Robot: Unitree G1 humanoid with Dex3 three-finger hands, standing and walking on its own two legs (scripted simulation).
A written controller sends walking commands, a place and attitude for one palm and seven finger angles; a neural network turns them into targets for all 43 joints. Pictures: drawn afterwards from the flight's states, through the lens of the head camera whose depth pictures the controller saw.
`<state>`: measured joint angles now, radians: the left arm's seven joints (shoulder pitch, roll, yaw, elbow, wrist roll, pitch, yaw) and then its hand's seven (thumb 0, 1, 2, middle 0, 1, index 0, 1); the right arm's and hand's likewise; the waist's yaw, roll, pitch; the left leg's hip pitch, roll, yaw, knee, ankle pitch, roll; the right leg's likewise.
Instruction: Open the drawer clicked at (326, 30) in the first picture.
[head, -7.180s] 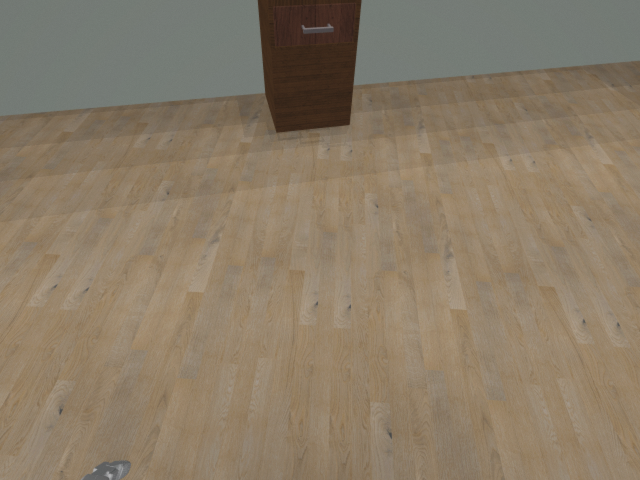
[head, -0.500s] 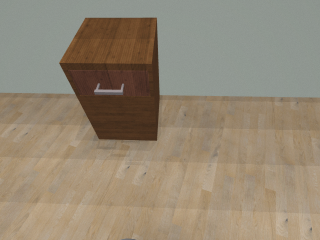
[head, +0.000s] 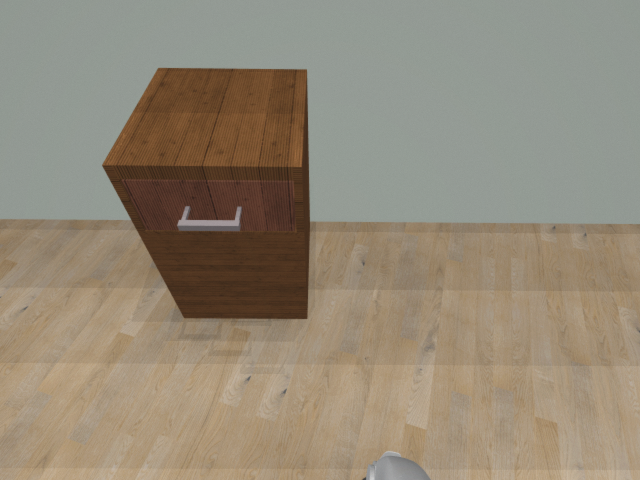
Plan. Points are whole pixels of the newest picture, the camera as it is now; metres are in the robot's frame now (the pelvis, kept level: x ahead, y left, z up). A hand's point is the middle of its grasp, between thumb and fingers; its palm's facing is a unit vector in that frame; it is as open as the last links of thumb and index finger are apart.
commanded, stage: take the last steps up to it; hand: left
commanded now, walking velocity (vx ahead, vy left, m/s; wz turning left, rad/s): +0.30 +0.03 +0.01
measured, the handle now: (211, 218) +0.70 +0.28 -0.20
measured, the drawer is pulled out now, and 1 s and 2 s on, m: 0.00 0.00 0.00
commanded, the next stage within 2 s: come to a stop and stand still in 0.46 s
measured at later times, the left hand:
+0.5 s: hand out of the picture +0.14 +0.17 -0.16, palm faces +0.12 -0.98 -0.16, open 7.3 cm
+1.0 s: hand (207, 381) +0.29 +0.20 -0.16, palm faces +0.04 -0.97 -0.25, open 7.4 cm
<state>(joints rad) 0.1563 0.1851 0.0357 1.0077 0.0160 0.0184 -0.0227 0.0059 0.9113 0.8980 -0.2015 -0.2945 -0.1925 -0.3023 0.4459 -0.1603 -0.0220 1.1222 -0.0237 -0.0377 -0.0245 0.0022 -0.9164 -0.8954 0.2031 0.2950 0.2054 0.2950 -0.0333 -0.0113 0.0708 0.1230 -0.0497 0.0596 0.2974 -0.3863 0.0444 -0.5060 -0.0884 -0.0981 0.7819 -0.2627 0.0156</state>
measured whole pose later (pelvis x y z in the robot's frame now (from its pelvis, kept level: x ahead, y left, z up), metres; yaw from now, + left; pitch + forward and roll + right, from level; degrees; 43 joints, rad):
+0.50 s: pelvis +0.16 +0.00 +0.01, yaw +2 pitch +0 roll -1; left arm 0.33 0.15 0.04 1.08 0.03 -0.05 0.00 0.00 0.92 0.90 -0.20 -0.29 -0.20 -0.30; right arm 0.23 -0.18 -0.05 1.04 -0.02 -0.01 0.01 0.01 -0.93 -0.90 0.20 0.29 0.20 0.29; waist 0.03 0.01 0.03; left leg -0.41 0.08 0.07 0.66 -0.25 -0.01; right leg -0.11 -0.01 -0.17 0.39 -0.27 -0.02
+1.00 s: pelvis +0.23 -0.01 +0.01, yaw +0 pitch +0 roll +1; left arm 0.16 0.21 0.06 1.00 0.02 0.06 0.02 0.00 0.91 0.90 -0.20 -0.29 -0.19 -0.30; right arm 0.17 -0.16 -0.05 1.05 -0.03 0.03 -0.04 0.00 -0.92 -0.90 0.21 0.30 0.21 0.30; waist 0.00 -0.01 0.11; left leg -0.21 0.07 0.13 0.47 -0.26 -0.01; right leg -0.36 -0.04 -0.03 0.82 -0.42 0.02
